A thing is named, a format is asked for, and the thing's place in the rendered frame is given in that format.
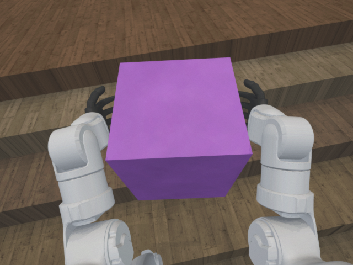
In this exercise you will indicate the left robot shin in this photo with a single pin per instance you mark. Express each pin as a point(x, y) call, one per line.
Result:
point(146, 251)

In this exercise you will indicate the left robot upper arm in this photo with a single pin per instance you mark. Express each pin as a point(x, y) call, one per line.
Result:
point(106, 242)

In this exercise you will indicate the left robot thigh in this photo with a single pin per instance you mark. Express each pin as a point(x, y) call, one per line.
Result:
point(147, 259)

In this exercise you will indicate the carton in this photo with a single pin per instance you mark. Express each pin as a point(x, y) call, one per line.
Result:
point(177, 129)

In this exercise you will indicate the left robot forearm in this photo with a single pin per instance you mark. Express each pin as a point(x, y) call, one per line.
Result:
point(78, 165)

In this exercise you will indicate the right robot forearm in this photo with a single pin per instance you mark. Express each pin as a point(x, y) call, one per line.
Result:
point(286, 154)

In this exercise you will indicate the right robot upper arm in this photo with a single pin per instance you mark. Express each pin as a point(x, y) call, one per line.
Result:
point(277, 240)

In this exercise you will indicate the left robot hand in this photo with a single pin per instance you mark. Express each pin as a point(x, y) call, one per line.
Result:
point(92, 106)

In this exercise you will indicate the right robot hand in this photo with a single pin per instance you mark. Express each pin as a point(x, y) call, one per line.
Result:
point(258, 98)

